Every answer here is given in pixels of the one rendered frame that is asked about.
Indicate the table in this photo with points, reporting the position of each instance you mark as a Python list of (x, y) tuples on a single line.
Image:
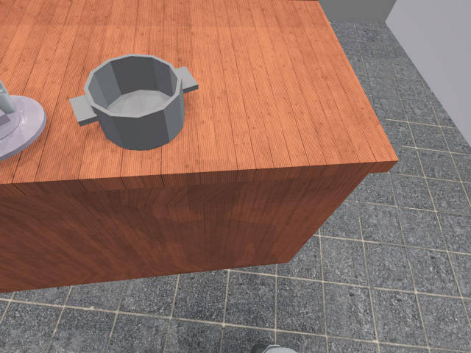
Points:
[(278, 135)]

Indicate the pot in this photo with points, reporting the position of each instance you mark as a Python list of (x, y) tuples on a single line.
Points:
[(137, 99)]

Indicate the lid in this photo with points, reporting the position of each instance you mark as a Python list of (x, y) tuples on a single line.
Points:
[(24, 127)]

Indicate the left robot hand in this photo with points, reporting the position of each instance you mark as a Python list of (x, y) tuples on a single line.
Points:
[(6, 103)]

